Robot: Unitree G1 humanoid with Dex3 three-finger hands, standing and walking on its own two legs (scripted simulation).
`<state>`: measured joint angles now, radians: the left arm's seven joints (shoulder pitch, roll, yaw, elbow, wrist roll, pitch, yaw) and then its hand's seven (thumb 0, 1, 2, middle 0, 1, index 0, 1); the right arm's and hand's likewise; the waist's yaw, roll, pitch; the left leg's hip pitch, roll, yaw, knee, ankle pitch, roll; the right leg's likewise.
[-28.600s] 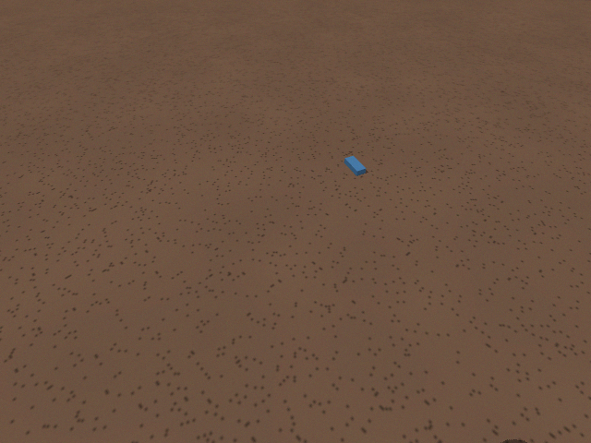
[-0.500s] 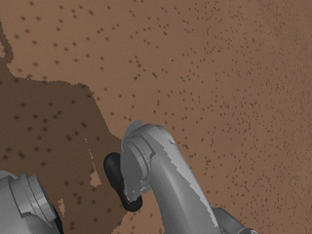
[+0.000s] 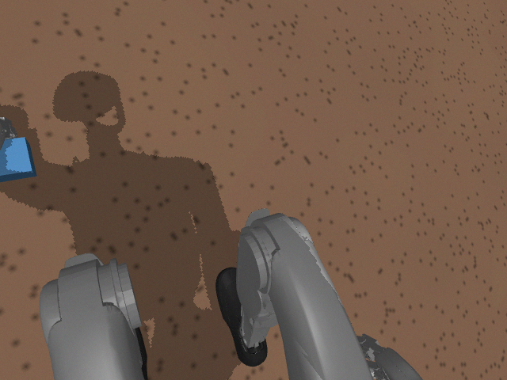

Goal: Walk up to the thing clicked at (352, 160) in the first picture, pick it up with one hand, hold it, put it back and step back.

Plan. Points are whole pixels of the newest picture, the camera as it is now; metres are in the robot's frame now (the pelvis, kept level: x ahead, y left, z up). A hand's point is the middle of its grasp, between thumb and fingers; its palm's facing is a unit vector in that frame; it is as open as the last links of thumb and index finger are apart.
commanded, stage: settle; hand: left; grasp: from above
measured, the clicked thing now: out of the picture +0.48 +0.32 -0.23
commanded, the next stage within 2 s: lift in 0.20 s
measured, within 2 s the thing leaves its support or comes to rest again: neither
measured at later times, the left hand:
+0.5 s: hand out of the picture +0.46 +0.30 -0.14, palm faces -0.47 -0.06 -0.88, open 8.7 cm
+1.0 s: hand out of the picture +0.38 +0.32 +0.01, palm faces -0.47 -0.08 -0.88, open 8.7 cm
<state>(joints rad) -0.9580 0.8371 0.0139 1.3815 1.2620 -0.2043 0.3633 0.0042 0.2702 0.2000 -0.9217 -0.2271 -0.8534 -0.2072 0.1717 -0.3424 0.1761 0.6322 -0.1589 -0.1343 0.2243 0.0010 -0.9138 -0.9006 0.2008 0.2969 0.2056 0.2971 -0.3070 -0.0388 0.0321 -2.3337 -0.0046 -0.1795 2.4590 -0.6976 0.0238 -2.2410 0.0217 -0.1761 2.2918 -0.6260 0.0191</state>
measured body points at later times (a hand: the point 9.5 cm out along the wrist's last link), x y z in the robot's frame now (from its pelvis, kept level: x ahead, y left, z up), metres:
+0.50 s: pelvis +0.00 -0.01 +0.02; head +0.24 +0.08 +0.39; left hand +0.48 +0.30 -0.09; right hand +0.05 -0.27 -0.07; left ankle +0.07 +0.12 -0.29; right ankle +0.12 -0.11 -0.29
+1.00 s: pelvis +0.00 +0.00 +0.12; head +0.18 +0.07 +0.53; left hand +0.40 +0.32 +0.06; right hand +0.13 -0.26 +0.01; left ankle +0.07 +0.12 -0.29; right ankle +0.12 -0.11 -0.29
